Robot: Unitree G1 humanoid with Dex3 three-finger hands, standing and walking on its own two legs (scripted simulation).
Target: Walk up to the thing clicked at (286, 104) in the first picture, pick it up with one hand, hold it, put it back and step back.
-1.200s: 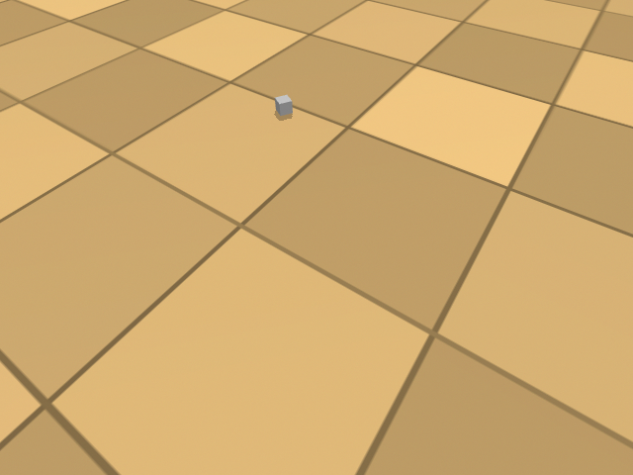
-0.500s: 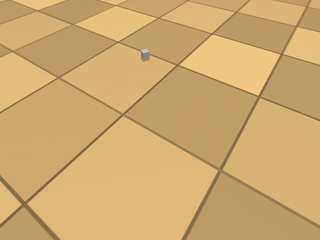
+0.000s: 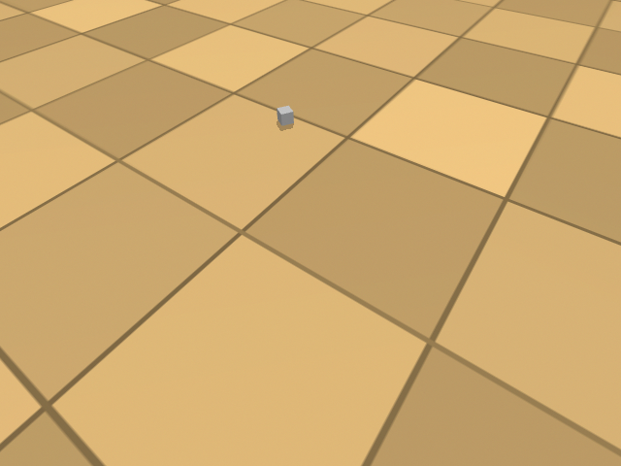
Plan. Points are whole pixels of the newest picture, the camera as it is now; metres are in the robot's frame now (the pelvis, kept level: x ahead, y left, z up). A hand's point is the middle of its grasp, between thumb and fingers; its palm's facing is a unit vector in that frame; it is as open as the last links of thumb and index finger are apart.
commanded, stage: walk up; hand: left
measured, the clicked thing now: (285, 115) +2.09 +0.19 -0.74
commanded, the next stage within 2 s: none
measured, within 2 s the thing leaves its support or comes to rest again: neither
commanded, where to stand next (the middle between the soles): +1.68 -0.04 m, yaw -1 degrees
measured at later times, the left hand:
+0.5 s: hand (147, 461) +0.17 +0.27 -0.17, palm faces +0.04 -0.92 -0.40, open 7.4 cm
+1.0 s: hand (225, 231) +0.59 +0.21 -0.13, palm faces -0.01 -0.89 -0.45, open 7.4 cm
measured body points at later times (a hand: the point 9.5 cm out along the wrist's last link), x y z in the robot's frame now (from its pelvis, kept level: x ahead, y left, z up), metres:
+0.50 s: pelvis +0.19 -0.03 -0.03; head +0.22 -0.02 +0.42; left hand +0.17 +0.31 -0.14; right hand +0.35 -0.33 -0.13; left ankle +0.34 +0.08 -0.75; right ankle +0.00 -0.14 -0.74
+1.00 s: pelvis +0.48 -0.09 -0.03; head +0.48 -0.11 +0.42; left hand +0.59 +0.26 -0.10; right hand +0.51 -0.42 -0.16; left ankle +0.35 +0.07 -0.71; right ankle +0.58 -0.21 -0.75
